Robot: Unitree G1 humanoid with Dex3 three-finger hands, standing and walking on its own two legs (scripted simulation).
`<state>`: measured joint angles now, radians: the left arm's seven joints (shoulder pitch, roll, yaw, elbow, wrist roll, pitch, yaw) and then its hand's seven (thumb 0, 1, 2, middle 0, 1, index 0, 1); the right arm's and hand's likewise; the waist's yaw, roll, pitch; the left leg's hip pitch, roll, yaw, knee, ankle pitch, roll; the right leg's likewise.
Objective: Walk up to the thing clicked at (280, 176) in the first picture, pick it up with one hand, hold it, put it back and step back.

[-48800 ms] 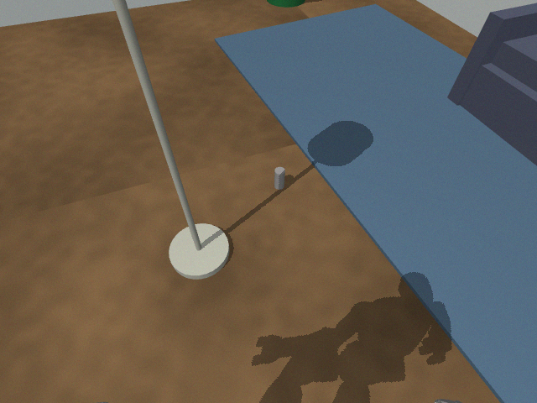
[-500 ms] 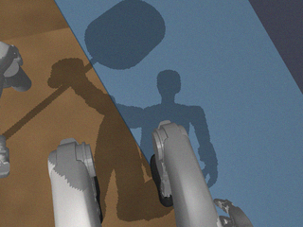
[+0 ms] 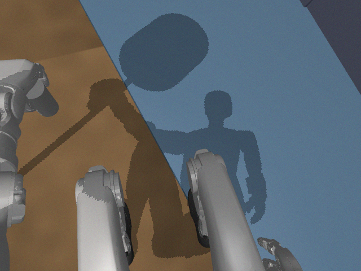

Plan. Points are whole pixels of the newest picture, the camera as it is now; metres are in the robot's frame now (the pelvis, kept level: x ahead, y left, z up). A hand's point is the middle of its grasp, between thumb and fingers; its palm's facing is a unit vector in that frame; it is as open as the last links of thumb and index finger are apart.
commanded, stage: lift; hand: left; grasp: from above
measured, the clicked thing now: (40, 98) +0.49 +0.29 -0.16
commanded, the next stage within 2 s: hold in 1.54 s
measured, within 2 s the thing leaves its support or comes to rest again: neither
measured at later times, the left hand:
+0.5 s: hand out of the picture +0.39 +0.30 +0.05, palm faces -0.40 -0.15 -0.90, open 7.8 cm
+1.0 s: hand out of the picture +0.33 +0.32 +0.21, palm faces -0.38 -0.18 -0.91, open 7.8 cm
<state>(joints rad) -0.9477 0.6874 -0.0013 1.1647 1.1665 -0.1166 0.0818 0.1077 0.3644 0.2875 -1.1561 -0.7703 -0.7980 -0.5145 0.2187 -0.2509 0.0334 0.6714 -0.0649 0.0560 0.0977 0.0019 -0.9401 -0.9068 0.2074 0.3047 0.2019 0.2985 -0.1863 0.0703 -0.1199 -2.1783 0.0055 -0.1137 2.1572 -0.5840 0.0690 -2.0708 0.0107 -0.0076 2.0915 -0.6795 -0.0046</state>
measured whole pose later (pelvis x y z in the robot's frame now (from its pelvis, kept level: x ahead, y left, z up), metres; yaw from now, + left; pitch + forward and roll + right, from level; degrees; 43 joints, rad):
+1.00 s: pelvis +0.01 +0.04 +0.28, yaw +7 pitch +12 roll -8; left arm -0.45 0.43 -0.19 0.90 1.00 -0.04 0.10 0.14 0.39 0.26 -1.19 -0.62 -0.81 -0.50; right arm 0.23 -0.23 -0.02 0.73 0.03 0.03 -0.05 0.01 -0.92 -0.90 0.21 0.31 0.20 0.30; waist -0.03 0.06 -0.13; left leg -0.98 0.02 -0.03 1.17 -0.41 0.08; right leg -0.90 0.01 0.05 1.09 -0.46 -0.03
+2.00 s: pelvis +0.03 +0.05 +0.36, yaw +8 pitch -1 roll -4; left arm -0.35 0.38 -0.28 0.72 0.98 0.01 -0.05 0.10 0.33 0.48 -1.01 -0.92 -0.68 -0.65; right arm 0.21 -0.26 -0.03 0.69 0.03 0.02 -0.03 0.01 -0.90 -0.89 0.21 0.30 0.20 0.30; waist 0.02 0.05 0.00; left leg -0.40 -0.03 0.02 0.63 -0.22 0.09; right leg -0.36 -0.04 0.11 0.60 -0.29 -0.03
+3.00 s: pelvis +0.06 +0.04 +0.37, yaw +8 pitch -2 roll -4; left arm -0.26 0.42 -0.26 0.63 0.98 0.01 -0.08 0.09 0.34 0.52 -0.93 -0.95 -0.64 -0.69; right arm 0.17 -0.27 -0.02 0.69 0.05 0.07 -0.04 0.01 -0.86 -0.88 0.21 0.30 0.20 0.30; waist 0.03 0.05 0.01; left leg -0.26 -0.02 0.01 0.47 -0.18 0.08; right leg -0.23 -0.04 0.10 0.46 -0.25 -0.02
